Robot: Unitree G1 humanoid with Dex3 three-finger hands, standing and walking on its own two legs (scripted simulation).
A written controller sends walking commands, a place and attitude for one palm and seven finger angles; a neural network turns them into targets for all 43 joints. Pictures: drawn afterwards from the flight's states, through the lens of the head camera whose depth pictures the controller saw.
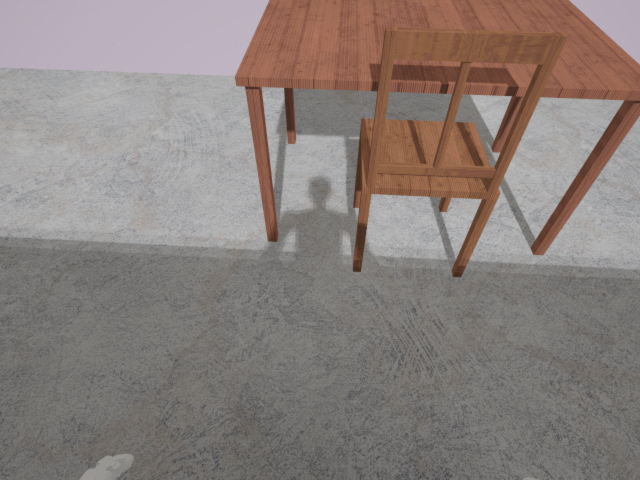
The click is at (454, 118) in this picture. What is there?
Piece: chair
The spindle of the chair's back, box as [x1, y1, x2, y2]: [433, 62, 471, 167]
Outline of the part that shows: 471,62 461,62 433,162 434,167 440,167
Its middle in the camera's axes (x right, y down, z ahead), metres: +0.35 -0.32 +1.03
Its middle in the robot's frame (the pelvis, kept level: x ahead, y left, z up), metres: +1.00 -0.30 -0.08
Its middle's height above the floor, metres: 0.69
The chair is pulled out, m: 0.00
